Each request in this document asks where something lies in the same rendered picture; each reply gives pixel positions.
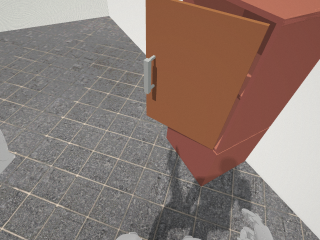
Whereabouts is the handle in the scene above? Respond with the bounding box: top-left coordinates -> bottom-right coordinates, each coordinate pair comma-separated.
143,55 -> 156,94

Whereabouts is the right robot hand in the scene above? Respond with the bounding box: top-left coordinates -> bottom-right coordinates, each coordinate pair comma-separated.
237,208 -> 274,240

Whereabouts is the cupboard door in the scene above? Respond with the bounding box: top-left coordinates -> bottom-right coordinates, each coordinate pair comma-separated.
145,0 -> 270,150

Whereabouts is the left robot hand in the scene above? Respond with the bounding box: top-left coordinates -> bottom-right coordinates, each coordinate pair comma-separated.
0,129 -> 16,174

